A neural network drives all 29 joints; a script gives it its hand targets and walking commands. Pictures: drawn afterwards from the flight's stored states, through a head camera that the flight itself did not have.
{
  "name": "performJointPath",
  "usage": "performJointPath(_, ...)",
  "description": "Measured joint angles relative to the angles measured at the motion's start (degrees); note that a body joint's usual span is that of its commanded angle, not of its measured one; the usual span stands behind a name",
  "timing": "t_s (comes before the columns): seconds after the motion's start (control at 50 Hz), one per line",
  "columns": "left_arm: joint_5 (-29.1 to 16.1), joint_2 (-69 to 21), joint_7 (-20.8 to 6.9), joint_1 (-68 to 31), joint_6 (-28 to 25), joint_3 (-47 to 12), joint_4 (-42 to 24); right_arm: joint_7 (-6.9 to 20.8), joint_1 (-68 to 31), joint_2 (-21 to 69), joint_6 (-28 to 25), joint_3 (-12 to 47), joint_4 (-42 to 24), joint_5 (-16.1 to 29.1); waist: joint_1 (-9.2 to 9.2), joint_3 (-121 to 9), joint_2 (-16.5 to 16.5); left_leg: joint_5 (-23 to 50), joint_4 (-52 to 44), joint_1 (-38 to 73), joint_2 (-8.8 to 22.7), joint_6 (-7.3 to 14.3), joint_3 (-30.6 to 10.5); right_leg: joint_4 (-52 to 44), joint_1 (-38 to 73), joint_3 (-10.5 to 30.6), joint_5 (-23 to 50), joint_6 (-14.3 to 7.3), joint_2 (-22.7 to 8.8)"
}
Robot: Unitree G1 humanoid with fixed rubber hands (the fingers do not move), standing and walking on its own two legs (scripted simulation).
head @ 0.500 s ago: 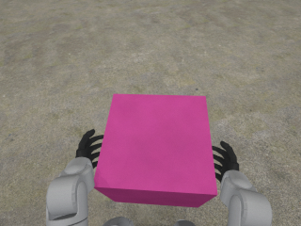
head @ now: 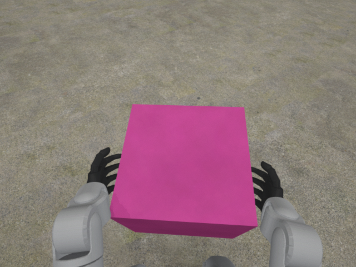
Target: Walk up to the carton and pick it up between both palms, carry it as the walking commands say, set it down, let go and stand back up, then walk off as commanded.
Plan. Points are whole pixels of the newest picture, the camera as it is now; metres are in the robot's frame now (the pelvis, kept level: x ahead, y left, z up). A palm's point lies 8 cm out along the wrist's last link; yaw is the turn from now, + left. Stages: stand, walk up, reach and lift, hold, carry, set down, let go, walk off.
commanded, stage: carry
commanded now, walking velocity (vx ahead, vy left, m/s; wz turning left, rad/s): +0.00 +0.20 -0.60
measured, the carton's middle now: (185, 174) +0.32 -0.01 +0.01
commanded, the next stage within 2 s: none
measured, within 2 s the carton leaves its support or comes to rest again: neither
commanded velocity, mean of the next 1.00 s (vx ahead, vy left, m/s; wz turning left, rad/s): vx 0.00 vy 0.20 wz -0.60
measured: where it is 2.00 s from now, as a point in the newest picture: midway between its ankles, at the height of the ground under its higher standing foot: outside the picture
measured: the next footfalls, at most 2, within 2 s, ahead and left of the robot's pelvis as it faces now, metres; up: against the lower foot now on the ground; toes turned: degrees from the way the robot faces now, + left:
right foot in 0.12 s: +0.03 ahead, -0.10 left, +0.00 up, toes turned -8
left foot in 0.44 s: +0.09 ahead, +0.21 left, +0.00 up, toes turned -6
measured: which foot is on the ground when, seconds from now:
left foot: down 0.00-0.14, up 0.16-0.42, down 0.44-0.98, up 1.00-1.00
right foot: up 0.00-0.10, down 0.12-0.46, up 0.48-0.96, down 0.98-1.00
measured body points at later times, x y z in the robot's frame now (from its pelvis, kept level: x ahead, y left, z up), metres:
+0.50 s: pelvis -0.01 +0.14 +0.00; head +0.01 +0.13 +0.44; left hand +0.29 +0.22 +0.07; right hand +0.17 -0.10 +0.06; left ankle +0.05 +0.21 -0.72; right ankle -0.02 -0.08 -0.70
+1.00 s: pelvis +0.00 +0.23 -0.02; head +0.01 +0.21 +0.42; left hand +0.30 +0.23 +0.06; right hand +0.11 -0.05 +0.04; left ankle +0.05 +0.22 -0.71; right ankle -0.07 +0.12 -0.72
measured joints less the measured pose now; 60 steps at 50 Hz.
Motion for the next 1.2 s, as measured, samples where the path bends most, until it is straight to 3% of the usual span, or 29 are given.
performJointPath(0.1, -0.01, 0.01, -0.1, -0.11, 0.07, 0.01, -0.05, -0.12, 0.0, 0.02, 0.49, 0.01, -0.58, -0.01, 0.06, -0.03, 0.07, -2.05, 3.48, -1.83, 0.33, 1.28, 5.6, -11.93, 1.99, -2.47, -0.38, -0.01, -0.06)
performJointPath(0.14, -0.01, -0.08, -0.23, -0.32, -0.12, 0.0, 0.24, -0.25, -0.12, -0.08, 0.65, -0.08, -0.8, -0.01, 0.0, 0.59, 0.78, -4.08, 7.79, -3.31, 1.11, 1.0, 5.63, -16.89, 3.71, -2.38, -0.6, -2.9, 0.31)
performJointPath(0.2, 0.0, -0.06, 0.12, 0.49, 0.45, 0.08, 1.03, -0.16, -0.13, -0.07, 1.15, -0.13, 0.99, 0.0, 0.07, 1.46, 1.46, -11.98, 19.11, -5.99, 0.12, -0.82, -1.34, -16.92, 3.7, -0.66, 0.88, -4.01, 1.17)
performJointPath(0.26, -0.01, -0.08, 0.08, 0.49, 0.33, 0.07, 0.99, -0.17, -0.14, -0.09, 1.35, -0.12, 0.61, -0.01, 0.0, 1.29, 1.44, -12.27, 24.88, -6.56, -0.64, -1.54, -6.29, -19.56, 3.62, 2.79, 3.38, -3.56, 1.37)
performJointPath(0.36, 0.0, -0.1, -0.42, 0.18, -1.26, 0.06, 0.73, -0.47, -0.43, -0.1, 0.9, 0.01, -0.89, 0.0, -0.03, 1.21, 1.19, -12.31, 19.58, -6.08, -0.62, -2.34, -10.99, -24.77, 3.41, 7.64, 7.54, -1.8, 0.95)
performJointPath(0.44, 0.0, -0.11, -0.44, 0.18, -1.47, 0.04, 0.16, -0.49, -0.46, -0.11, 0.71, 0.12, -1.33, 0.0, -0.15, 1.14, 0.79, -10.35, 4.04, -1.88, -0.6, -2.44, -11.09, -26.57, 3.18, 11.29, 9.2, -0.33, 0.56)
performJointPath(0.48, 0.0, -0.07, -0.44, 0.2, -1.47, 0.04, 0.11, -0.47, -0.47, -0.07, 0.64, 0.15, -1.2, 0.0, -0.36, 1.4, 0.92, 0.05, 2.88, -1.6, -0.37, -2.65, -10.41, -24.2, 3.07, 11.08, 5.5, -0.18, 0.48)
performJointPath(0.52, 0.01, -0.05, -0.27, 0.29, -1.1, 0.06, 0.11, -0.39, -0.48, -0.09, 0.63, 0.17, -0.63, 0.01, -0.39, 1.18, 1.01, -0.28, 3.8, -1.47, -0.03, -2.67, -9.76, -15.1, 1.12, 8.57, -0.15, -0.17, 0.51)
performJointPath(0.58, 0.0, -0.04, -0.18, 0.3, -0.8, 0.06, -0.53, -0.18, -0.47, -0.06, 0.63, 0.19, -0.84, 0.01, -0.38, 0.77, 0.98, -0.89, 2.76, -1.5, 0.31, -2.49, -9.25, -3.87, -0.81, 5.01, -0.53, -0.17, 0.49)
performJointPath(0.64, 0.0, -0.03, 0.03, 0.29, -0.49, 0.06, -0.85, 0.02, -0.52, -0.05, 0.55, 0.19, -0.56, 0.0, -0.37, 0.44, 0.61, -0.74, 2.05, -1.5, 0.3, -1.58, -7.65, 0.5, -0.87, 3.82, -0.58, -0.18, 0.47)
performJointPath(0.86, 0.0, -0.02, 0.35, 0.29, 0.17, 0.06, -1.59, 0.42, -0.53, -0.04, 0.53, 0.18, -0.3, 0.0, -0.36, 0.35, 0.51, -2.62, 2.42, -1.5, 0.3, 2.26, 3.68, -0.04, -0.9, -0.1, -0.61, -0.18, 0.36)
performJointPath(0.94, -0.01, -0.02, 0.29, 0.25, -0.03, 0.06, -1.63, 0.4, -0.52, -0.02, 0.53, 0.19, -0.54, 0.0, -0.31, 0.3, 0.48, -3.88, 4.56, -2.26, 0.49, 2.79, 7.11, -9.44, 1.02, -1.3, -0.95, -0.43, 0.22)
performJointPath(0.98, -0.01, -0.07, 0.18, 0.05, -0.38, 0.06, -1.64, 0.32, -0.73, -0.09, 0.5, 0.17, -0.92, -0.01, -0.35, 0.45, 0.73, -5.61, 8.65, -3.76, 1.12, 2.64, 7.23, -17.02, 3.65, -0.93, 0.27, -2.08, 0.43)
performJointPath(1.02, 0.01, -0.07, 0.32, 0.52, -0.47, 0.13, -0.67, 0.36, -0.81, -0.11, 0.52, 0.09, 0.6, 0.01, -0.29, 0.95, 1.8, -12.48, 15.93, -5.69, 1.55, -0.32, 3.21, -16.3, 3.68, -0.53, 0.2, -2.44, 1.51)
performJointPath(1.08, 0.0, -0.09, 0.9, 1.51, 0.03, 0.13, -0.52, 0.81, -0.81, -0.13, 0.59, 0.07, 2.27, 0.01, -0.33, 0.82, 0.58, -15.18, 25.7, -7.39, -0.02, -1.79, -4.27, -18.07, 3.63, 3.45, 1.66, -2.34, 1.78)
performJointPath(1.14, -0.01, -0.1, 0.75, 1.08, -0.5, 0.12, -0.54, 0.9, -0.82, -0.15, 0.25, 0.01, 1.62, 0.0, -0.37, 0.56, 0.45, -15.23, 22.4, -6.42, -0.04, -1.9, -9.96, -22.02, 3.59, 7.11, 4.66, -1.36, 1.74)
performJointPath(1.2, 0.0, -0.12, 0.45, 0.81, -1.59, 0.11, -0.53, 0.78, -0.81, -0.15, -0.5, 0.08, 0.96, 0.0, -0.42, 0.54, 0.18, -15.25, 13.46, -3.94, -0.05, -2.34, -11.95, -24.99, 3.26, 10.72, 7.01, -0.28, 1.01)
